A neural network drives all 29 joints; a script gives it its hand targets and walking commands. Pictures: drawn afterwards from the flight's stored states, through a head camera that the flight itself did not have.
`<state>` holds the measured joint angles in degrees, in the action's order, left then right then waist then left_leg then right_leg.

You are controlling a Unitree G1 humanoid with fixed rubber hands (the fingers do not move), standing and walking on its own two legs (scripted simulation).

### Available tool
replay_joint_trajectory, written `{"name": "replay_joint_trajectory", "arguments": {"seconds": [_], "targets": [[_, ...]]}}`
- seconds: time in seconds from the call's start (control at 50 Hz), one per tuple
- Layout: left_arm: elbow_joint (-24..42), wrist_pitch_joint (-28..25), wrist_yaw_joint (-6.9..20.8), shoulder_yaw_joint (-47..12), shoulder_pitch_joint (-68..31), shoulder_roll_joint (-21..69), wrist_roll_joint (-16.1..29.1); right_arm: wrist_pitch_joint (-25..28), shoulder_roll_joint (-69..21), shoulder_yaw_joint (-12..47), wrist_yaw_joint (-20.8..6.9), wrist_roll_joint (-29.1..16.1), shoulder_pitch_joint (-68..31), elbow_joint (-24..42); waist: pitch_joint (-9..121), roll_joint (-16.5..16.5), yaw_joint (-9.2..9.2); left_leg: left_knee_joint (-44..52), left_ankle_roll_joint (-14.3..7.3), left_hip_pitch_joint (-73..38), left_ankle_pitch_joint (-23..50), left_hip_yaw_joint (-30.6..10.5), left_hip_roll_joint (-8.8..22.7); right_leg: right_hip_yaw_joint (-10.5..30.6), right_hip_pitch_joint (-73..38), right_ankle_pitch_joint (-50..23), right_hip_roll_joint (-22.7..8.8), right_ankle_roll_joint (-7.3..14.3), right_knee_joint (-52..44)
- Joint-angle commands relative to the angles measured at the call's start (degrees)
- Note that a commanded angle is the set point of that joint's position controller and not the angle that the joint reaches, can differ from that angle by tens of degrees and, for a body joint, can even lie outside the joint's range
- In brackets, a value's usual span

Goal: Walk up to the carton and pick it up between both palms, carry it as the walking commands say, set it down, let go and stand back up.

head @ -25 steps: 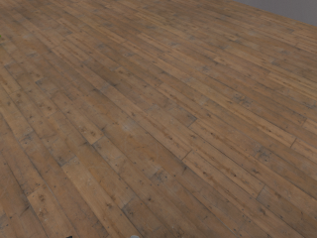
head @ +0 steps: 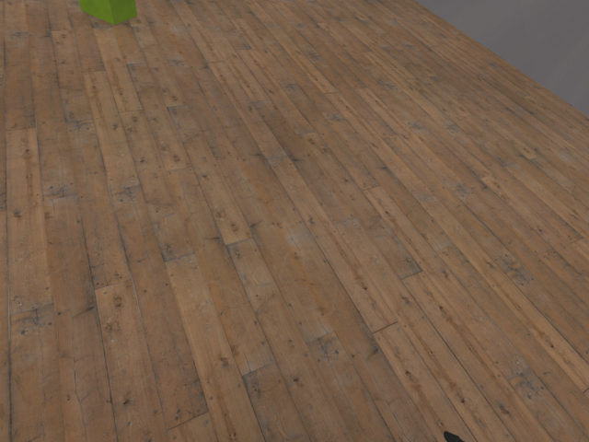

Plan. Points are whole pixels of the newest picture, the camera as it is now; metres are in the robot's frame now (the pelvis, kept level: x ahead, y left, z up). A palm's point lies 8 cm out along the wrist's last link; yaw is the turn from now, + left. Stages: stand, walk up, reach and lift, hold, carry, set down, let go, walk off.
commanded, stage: walk up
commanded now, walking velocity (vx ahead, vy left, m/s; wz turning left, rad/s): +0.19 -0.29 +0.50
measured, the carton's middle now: out of the picture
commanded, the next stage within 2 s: none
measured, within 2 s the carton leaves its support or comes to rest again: neither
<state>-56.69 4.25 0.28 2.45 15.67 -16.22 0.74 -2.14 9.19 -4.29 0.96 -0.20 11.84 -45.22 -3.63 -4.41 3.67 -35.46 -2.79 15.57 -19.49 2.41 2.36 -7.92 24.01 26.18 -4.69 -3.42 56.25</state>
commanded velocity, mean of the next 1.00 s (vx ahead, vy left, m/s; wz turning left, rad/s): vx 0.33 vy -0.19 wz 0.40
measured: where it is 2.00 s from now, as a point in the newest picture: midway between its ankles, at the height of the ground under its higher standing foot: (219, 276)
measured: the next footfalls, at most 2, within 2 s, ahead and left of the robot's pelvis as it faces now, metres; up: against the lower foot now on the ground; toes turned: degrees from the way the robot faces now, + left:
right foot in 0.58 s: +0.25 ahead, -0.17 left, +0.00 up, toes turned +16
left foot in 0.98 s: +0.45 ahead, +0.17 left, +0.00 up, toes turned +29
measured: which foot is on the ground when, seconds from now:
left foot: down 0.00-0.58, up 0.60-0.96, down 0.98-1.00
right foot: up 0.00-0.56, down 0.58-1.00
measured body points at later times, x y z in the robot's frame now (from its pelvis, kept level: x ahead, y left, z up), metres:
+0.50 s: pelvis +0.10 -0.01 +0.01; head +0.14 +0.02 +0.46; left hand +0.23 +0.25 -0.12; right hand +0.09 -0.27 -0.11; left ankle -0.01 +0.08 -0.73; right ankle +0.18 -0.16 -0.69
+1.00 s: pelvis +0.32 +0.04 -0.03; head +0.33 +0.09 +0.42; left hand +0.06 +0.14 -0.17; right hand +0.57 -0.11 -0.12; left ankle +0.41 +0.15 -0.74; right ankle +0.21 -0.18 -0.72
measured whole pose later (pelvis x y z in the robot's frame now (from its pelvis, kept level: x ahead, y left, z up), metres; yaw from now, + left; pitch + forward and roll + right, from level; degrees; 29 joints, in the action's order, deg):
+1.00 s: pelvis +0.32 +0.04 -0.03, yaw +23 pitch +0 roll -3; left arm -66.1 -2.0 0.7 2.1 35.9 -9.6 -1.3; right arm 2.3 12.8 -2.6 -2.4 2.4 4.1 -49.9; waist -3.7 -2.4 5.4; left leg -38.4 -3.7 30.2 -10.1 6.3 2.1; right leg -7.4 -2.8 29.0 -4.3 -3.1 31.3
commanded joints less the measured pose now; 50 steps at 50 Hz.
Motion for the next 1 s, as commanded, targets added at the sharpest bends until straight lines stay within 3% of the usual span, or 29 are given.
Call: {"name": "replay_joint_trajectory", "arguments": {"seconds": [0.0,0.04,0.06,0.08,0.12,0.16,0.18,0.24,0.26,0.3,0.32,0.46,0.48,0.5,0.52,0.54,0.56,0.58,0.62,0.66,0.68,0.74,0.78,0.84,0.9,0.92,0.94,0.96,0.98], "targets": [[2.43,-0.8,1.6,-0.7,-3.19,-4.77,-0.5,0.86,11.45,-5.24,2.02,-0.46,7.05,1.52,-0.66,13.94,-3.23,22.47,4.06,-11.03,7.07,-19.32,12.97,6.88,15.0,-15.71,-2.23,-2.37,8.77],[-0.05,-0.44,1.53,-0.62,0.04,-4.05,0.4,1.89,9.31,-5.14,1.41,-0.33,6.26,2.67,2.17,14.14,-1.63,16.42,3.35,-13.28,30.66,-11.42,10.04,5.05,12.86,-17.33,-1.07,-2.5,10.26],[0.56,-0.28,1.59,-0.49,-2.28,-4.23,0.03,2.59,9.54,-5.15,1.23,-0.37,8.21,3.08,2.81,12.82,-2.06,17.04,2.42,-16.09,29.12,-11.55,9.78,4.48,14.63,-17.39,-0.57,-2.45,12.05],[0.39,0.11,1.47,-1.42,-4.0,-3.29,0.39,2.49,9.56,-6.11,1.41,-1.14,13.51,2.14,3.93,12.96,-3.92,14.79,5.94,-19.1,40.51,-12.69,9.19,3.45,15.28,-16.66,1.56,-1.88,9.49],[1.86,0.22,1.69,-1.87,-8.37,-1.56,0.44,2.26,8.95,-5.98,1.32,-0.6,15.27,1.74,1.68,17.77,-5.23,16.65,7.11,-14.43,35.02,-14.0,8.83,4.31,13.18,-16.98,1.53,-1.82,8.82],[3.99,0.05,2.23,-1.78,-12.43,-1.53,0.27,2.58,10.16,-5.51,1.55,-0.4,18.57,0.45,0.9,19.1,-6.44,14.89,6.33,-16.41,46.77,-13.43,8.43,3.9,14.82,-16.4,1.76,-1.78,9.57],[5.05,-0.15,2.01,-1.57,-13.84,-2.26,-0.37,2.86,10.47,-4.83,1.8,0.03,17.81,0.3,0.88,18.59,-6.86,14.31,3.73,-18.19,51.53,-13.57,9.42,3.85,16.6,-15.91,1.27,-1.83,9.7],[5.67,0.5,1.77,-0.76,-13.21,-2.79,-2.01,2.71,8.57,-3.34,2.23,-0.67,17.87,-1.02,-1.43,18.89,-6.54,15.59,4.57,-17.14,49.89,-16.44,9.47,5.78,15.53,-13.83,2.92,-2.14,9.62],[6.77,0.58,1.97,-0.56,-15.16,-2.42,-2.36,2.99,9.57,-3.45,2.37,0.09,17.3,-0.56,1.23,16.63,-6.59,15.54,1.26,-19.02,43.41,-18.44,11.14,7.07,15.02,-14.68,1.55,-2.31,5.49],[7.65,0.29,2.29,-0.41,-15.93,-2.73,-2.65,2.53,10.28,-3.3,2.7,0.09,17.67,-1.32,1.76,14.24,-6.83,13.59,0.72,-19.2,44.92,-19.89,10.56,6.76,15.26,-14.23,1.33,-1.96,3.41],[9.03,0.15,2.27,-0.39,-17.92,-1.97,-2.33,3.25,11.65,-3.24,2.75,0.32,16.16,-1.23,1.53,17.37,-7.26,15.07,-2.67,-19.45,47.84,-21.62,13.29,6.62,16.28,-13.62,0.54,-2.32,0.92],[13.62,-2.82,1.14,1.92,-21.37,-2.79,-0.87,3.77,12.1,-1.77,2.72,0.99,13.87,-8.08,1.52,11.34,-8.23,17.54,-5.87,-14.97,31.17,-29.52,16.02,8.99,2.93,-10.79,0.08,-0.46,-19.52],[12.98,-4.08,1.08,1.73,-17.76,-2.95,-0.59,4.3,13.61,-2.1,2.02,1.26,13.66,-7.2,3.34,9.53,-6.95,17.4,-4.54,-11.35,24.36,-28.63,14.55,8.63,-6.21,-6.58,1.85,1.24,-24.02],[10.8,-5.44,1.24,1.99,-11.48,-3.54,0.41,4.69,12.8,-1.55,0.99,1.42,12.36,-8.18,6.13,8.31,-4.19,12.8,-2.69,-2.61,15.6,-21.41,9.8,5.75,-21.7,-4.87,3.29,2.83,-34.03],[8.35,-6.93,0.22,3.29,1.34,-8.1,-0.53,5.21,10.3,-0.84,0.49,1.07,8.91,-6.79,12.85,-2.57,1.67,-3.5,-1.28,12.72,2.36,-17.97,2.58,19.8,-41.94,5.13,-6.87,5.94,-41.01],[4.42,-7.56,0.01,4.22,13.27,-12.6,-2.7,5.65,6.78,0.18,0.66,1.56,8.92,-5.67,19.08,-20.9,7.23,-25.4,-1.45,25.09,-16.2,-9.32,-5.63,41.95,-50.51,24.77,-24.18,9.2,-45.69],[3.88,-7.1,-0.18,4.02,9.73,-13.39,-3.55,5.33,9.09,0.07,0.6,1.56,5.42,-4.8,10.25,-13.61,5.8,-32.36,-0.3,29.84,-7.97,-6.12,-2.82,46.03,-40.92,25.75,-24.95,11.28,-47.62],[4.9,-7.12,-0.73,3.33,8.34,-12.71,-3.41,6.11,6.2,0.14,-0.41,2.58,6.65,-5.31,4.89,-11.27,2.78,-34.35,-0.51,25.99,-3.41,-5.26,-1.6,41.36,-33.12,21.44,-24.74,9.16,-49.73],[3.65,-8.18,-0.41,2.09,3.02,-5.13,-2.59,5.93,7.56,-0.5,-2.1,1.58,4.86,-7.0,-2.59,-5.15,-1.08,-32.19,2.26,25.69,5.97,-5.96,2.32,23.32,-23.21,-0.18,-15.2,8.37,-46.92],[1.07,-9.16,0.37,-0.22,5.86,1.64,-2.11,5.33,5.22,0.04,-3.74,1.89,6.21,-6.76,-5.15,-6.59,-2.94,-34.89,1.95,21.11,9.95,-3.83,0.85,15.7,-17.04,-14.3,-9.58,3.92,-46.15],[0.8,-9.64,0.59,-0.15,6.44,0.83,-1.62,4.86,4.51,0.18,-4.42,1.89,4.3,-7.24,-5.59,-7.05,-3.74,-37.24,1.54,22.38,11.56,-3.19,0.82,12.91,-17.38,-21.16,-9.01,4.22,-45.58],[-1.33,-9.95,0.64,0.72,10.87,-0.13,-1.33,3.96,5.96,0.09,-4.64,1.72,-1.45,-4.17,-5.79,-5.93,-2.34,-28.12,2.62,25.89,11.21,-0.17,0.51,8.17,-22.27,-30.47,-8.91,5.91,-45.75],[0.25,-9.89,0.22,1.09,9.46,-0.59,-2.09,3.7,3.98,1.11,-5.19,1.16,-5.27,-2.67,-6.15,-8.18,-2.78,-16.29,2.71,23.91,11.04,1.28,0.17,4.74,-19.99,-23.92,-9.19,7.65,-48.43],[-2.13,-8.79,0.03,1.07,12.6,-0.84,-2.8,3.56,4.14,2.36,-5.23,1.78,-11.42,-1.05,-6.09,-4.11,-1.18,-7.57,2.27,15.05,5.76,2.85,-0.18,6.14,-18.02,-29.25,-10.49,8.29,-46.41],[-3.15,-8.47,-0.47,1.22,10.79,-3.63,-2.69,3.92,6.16,0.94,-2.93,2.76,-0.12,-4.28,-1.35,-1.78,-7.33,-2.68,-0.01,-0.93,0.46,3.75,-0.56,4.23,-12.56,-39.03,-12.46,9.22,-32.64],[-3.08,-8.72,0.2,0.63,12.07,-1.3,-1.92,4.6,8.55,-0.35,-2.6,2.72,11.3,-8.41,7.42,4.31,-12.15,-0.06,-0.96,-19.46,5.43,2.66,-1.55,-0.28,-2.81,-36.65,-6.57,6.28,-19.15],[-1.43,-8.99,0.55,-0.15,14.72,1.68,-0.63,4.99,15.1,-2.33,-1.23,3.02,21.8,-9.99,16.77,25.58,-16.34,9.83,-3.87,-34.29,-2.04,-20.37,14.66,-0.12,7.49,-5.22,0.76,4.92,0.99],[-1.47,-9.01,0.43,0.73,17.94,1.52,-0.95,4.65,20.86,-3.4,0.05,2.42,24.15,-9.72,20.31,25.89,-13.87,19.0,-7.69,-36.17,1.14,-43.18,26.25,6.25,11.06,9.27,4.11,3.45,11.81],[-2.01,-8.58,0.22,1.16,15.62,-0.54,-1.11,4.96,19.6,-2.81,0.73,1.8,16.71,-9.73,13.29,16.26,-9.88,18.75,-6.72,-29.0,6.39,-37.95,24.2,9.08,11.57,3.19,0.5,3.56,16.71]]}}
